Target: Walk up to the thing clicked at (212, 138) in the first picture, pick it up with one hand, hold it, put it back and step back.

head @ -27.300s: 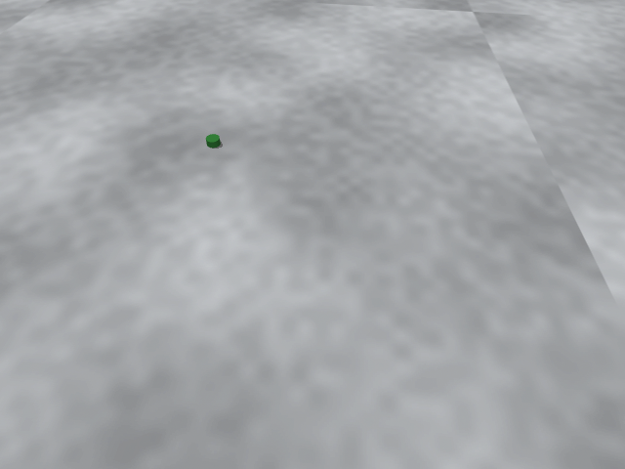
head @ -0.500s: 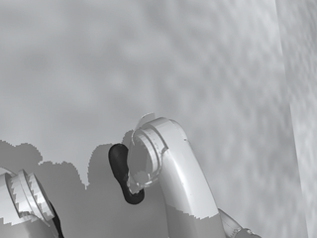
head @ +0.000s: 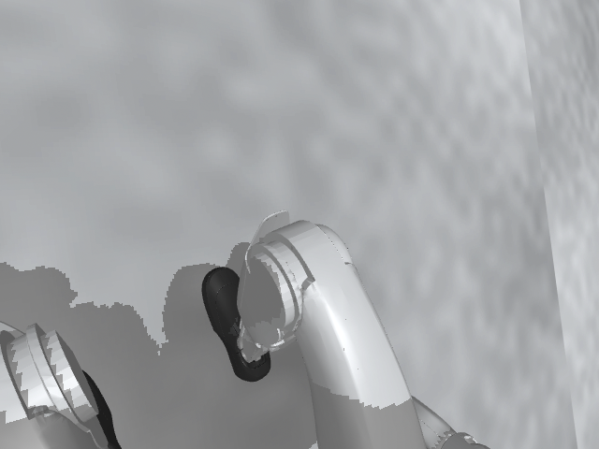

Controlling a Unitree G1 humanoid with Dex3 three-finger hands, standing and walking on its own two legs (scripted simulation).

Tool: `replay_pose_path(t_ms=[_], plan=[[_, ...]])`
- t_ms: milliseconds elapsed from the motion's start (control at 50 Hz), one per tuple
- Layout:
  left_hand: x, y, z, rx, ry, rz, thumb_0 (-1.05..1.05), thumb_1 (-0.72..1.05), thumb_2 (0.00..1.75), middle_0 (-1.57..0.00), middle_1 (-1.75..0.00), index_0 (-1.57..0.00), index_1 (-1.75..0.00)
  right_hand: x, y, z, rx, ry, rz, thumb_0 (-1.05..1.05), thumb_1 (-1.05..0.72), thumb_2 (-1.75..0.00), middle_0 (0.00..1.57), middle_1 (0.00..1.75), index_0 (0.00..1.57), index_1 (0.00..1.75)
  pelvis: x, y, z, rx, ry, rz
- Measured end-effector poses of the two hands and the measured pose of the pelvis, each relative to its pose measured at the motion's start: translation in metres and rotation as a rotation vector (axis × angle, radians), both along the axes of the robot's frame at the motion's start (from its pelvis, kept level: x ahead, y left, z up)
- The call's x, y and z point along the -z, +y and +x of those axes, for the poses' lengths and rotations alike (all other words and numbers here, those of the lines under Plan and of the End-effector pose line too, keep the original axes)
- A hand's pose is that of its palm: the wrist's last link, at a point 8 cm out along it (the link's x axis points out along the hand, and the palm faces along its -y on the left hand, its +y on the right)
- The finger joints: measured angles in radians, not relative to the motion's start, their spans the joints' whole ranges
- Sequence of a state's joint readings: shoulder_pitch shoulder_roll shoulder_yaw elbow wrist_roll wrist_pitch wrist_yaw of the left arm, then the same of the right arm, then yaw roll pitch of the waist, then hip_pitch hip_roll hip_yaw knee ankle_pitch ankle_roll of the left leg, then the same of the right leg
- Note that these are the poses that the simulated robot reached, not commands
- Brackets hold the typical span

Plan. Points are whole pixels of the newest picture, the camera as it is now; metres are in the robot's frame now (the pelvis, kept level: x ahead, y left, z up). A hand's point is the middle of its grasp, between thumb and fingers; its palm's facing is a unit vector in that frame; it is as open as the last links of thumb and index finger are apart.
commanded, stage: open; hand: left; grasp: from above
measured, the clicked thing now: out of the picture +0.48 +0.33 -0.29
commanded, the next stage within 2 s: withdraw in 0.28 s
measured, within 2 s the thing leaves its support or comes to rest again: neither
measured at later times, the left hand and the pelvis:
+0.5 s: hand out of the picture +0.47 +0.32 -0.26, palm faces -0.42 -0.17 -0.89, open 13.8 cm; pelvis +0.00 +0.00 +0.00, yaw +0 degrees
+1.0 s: hand out of the picture +0.46 +0.34 -0.09, palm faces -0.44 -0.12 -0.89, open 13.9 cm; pelvis +0.00 -0.01 +0.04, yaw +7 degrees
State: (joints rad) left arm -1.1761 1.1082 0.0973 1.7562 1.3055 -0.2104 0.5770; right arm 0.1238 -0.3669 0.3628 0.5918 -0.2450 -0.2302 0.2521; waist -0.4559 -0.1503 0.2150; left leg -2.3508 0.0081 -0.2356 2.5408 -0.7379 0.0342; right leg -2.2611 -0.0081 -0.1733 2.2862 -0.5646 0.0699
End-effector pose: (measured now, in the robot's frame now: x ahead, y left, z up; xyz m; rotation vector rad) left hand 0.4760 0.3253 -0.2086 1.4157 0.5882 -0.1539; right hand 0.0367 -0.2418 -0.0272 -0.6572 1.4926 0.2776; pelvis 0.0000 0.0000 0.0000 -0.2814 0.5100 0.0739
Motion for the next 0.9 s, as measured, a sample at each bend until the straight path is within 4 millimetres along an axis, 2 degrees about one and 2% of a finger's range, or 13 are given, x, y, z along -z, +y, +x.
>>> replay_pose_path(t_ms=[200,520,620,680,800,900], plan=[[0.002,0.0,-0.002,0.006,-0.001,-0.008,0.0,-0.46,0.95,-0.08,-1.1,-0.11,-1.08,-0.001,0.0,-0.003,0.003,0.003,-0.01,0.0,-0.9,-0.9,0.2,0.3,0.2,0.3,0.0,0.0,-0.001,0.0,-0.007,-0.002],[-0.006,0.003,0.004,0.001,-0.031,-0.003,0.0,-0.48,0.97,-0.07,-1.08,-0.09,-1.06,-0.002,-0.002,0.001,-0.004,-0.004,-0.013,0.0,-0.91,-0.9,0.2,0.3,0.2,0.3,-0.001,-0.001,-0.001,-0.002,0.0,0.0],[-0.03,0.012,0.015,-0.013,-0.094,0.02,0.0,-0.52,1.0,-0.08,-1.06,-0.09,-1.05,-0.001,-0.005,0.0,0.03,-0.006,-0.008,0.0,-0.91,-0.9,0.2,0.3,0.2,0.3,-0.002,-0.002,0.001,-0.003,0.02,0.003],[-0.055,0.019,0.018,-0.009,-0.136,0.056,0.0,-0.53,1.01,-0.09,-1.05,-0.09,-1.05,0.001,-0.009,0.0,0.075,-0.011,0.001,0.0,-0.92,-0.9,0.2,0.3,0.2,0.3,-0.004,-0.002,0.004,-0.006,0.045,0.011],[-0.107,0.028,0.006,-0.022,-0.095,0.088,0.0,-0.54,1.03,-0.08,-1.05,-0.08,-1.06,0.009,-0.019,0.015,0.14,-0.046,0.027,0.0,-0.92,-0.9,0.2,0.3,0.2,0.3,-0.015,-0.003,0.007,-0.027,0.088,0.039],[-0.149,0.023,-0.002,-0.004,-0.058,0.076,0.0,-0.53,1.04,-0.09,-1.05,-0.08,-1.07,0.01,-0.025,0.035,0.16,-0.095,0.031,0.0,-0.92,-0.9,0.2,0.3,0.2,0.3,-0.031,-0.006,0.003,-0.05,0.099,0.071]])
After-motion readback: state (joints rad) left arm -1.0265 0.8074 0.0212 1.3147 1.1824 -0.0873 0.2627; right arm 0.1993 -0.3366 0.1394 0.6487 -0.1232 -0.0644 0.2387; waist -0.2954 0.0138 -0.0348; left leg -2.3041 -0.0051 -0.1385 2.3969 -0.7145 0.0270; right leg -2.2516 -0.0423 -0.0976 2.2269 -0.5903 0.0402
